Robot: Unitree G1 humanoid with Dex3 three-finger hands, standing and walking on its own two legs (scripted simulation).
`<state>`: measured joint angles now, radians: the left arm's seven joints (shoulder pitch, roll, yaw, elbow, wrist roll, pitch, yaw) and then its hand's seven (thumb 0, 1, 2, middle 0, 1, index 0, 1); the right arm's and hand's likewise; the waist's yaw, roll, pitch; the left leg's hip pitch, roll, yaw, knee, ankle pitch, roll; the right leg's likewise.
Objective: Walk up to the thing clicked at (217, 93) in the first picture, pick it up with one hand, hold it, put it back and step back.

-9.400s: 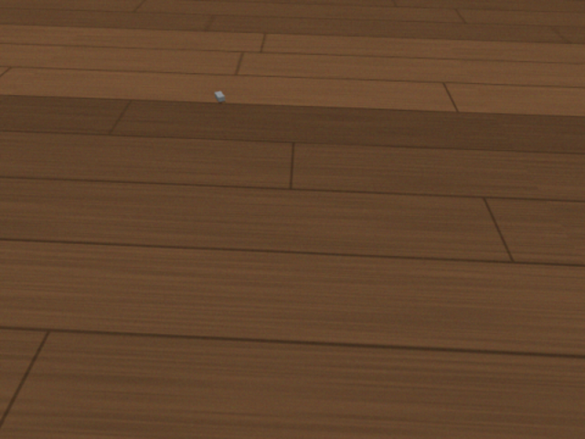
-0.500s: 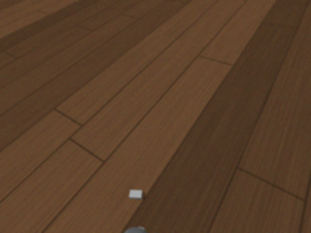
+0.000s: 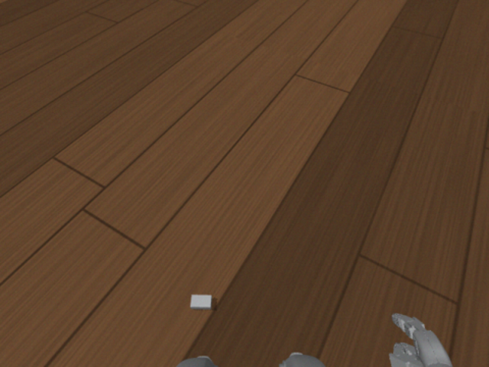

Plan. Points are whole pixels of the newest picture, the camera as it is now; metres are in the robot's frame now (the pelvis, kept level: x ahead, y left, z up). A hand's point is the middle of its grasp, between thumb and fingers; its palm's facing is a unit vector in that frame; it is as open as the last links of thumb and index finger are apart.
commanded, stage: walk up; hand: left
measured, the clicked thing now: (201, 302) +0.42 +0.19 -0.74
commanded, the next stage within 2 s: none
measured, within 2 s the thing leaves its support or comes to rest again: neither
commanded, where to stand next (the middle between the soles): +0.05 -0.04 m, yaw -3 degrees
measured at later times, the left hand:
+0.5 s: hand out of the picture +0.03 +0.27 -0.13, palm faces -0.05 -0.94 -0.35, open 7.4 cm
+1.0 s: hand out of the picture +0.09 +0.25 -0.14, palm faces -0.10 -0.91 -0.41, open 7.4 cm
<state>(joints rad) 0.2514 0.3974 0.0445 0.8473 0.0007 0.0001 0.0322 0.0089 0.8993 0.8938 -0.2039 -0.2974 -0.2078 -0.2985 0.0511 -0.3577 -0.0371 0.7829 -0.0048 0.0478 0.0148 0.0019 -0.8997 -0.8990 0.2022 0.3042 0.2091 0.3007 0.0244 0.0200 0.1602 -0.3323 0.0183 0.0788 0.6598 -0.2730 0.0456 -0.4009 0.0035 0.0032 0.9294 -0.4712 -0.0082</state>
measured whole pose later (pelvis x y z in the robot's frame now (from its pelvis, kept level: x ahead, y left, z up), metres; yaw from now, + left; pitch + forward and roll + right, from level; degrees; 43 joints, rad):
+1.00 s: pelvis -0.03 +0.00 +0.00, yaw -4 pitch -3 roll +0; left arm 0.13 0.36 0.01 0.93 0.02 -0.02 0.01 0.01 0.90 0.89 -0.20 -0.30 -0.21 -0.30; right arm 0.15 -0.38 -0.02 0.92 0.02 0.03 0.00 0.00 -0.90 -0.90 0.20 0.30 0.21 0.30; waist 0.01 0.04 0.14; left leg -0.30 0.00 -0.02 0.82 -0.52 0.02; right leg -0.38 -0.04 0.02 0.69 -0.26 0.02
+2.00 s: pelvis -0.06 +0.01 +0.02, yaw -3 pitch -3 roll +0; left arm 0.17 0.37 0.02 1.10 0.00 -0.01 -0.01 0.01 0.90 0.89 -0.20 -0.30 -0.21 -0.30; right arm 0.16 -0.36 -0.02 1.08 -0.01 -0.02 0.01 0.00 -0.90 -0.90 0.20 0.30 0.21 0.30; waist 0.02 0.00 0.05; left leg -0.20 -0.01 -0.01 0.47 -0.23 0.02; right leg -0.15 -0.02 0.00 0.45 -0.26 0.03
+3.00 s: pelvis -0.06 +0.00 +0.03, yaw -3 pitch -2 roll +0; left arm 0.11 0.35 0.00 1.14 0.01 -0.02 0.00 0.01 0.90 0.89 -0.20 -0.30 -0.21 -0.30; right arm 0.08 -0.35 0.00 1.15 -0.01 0.00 0.01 0.00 -0.90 -0.90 0.20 0.30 0.21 0.30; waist 0.00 0.00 0.06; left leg -0.12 0.00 0.00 0.32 -0.15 0.00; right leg -0.09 -0.02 0.01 0.32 -0.19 0.02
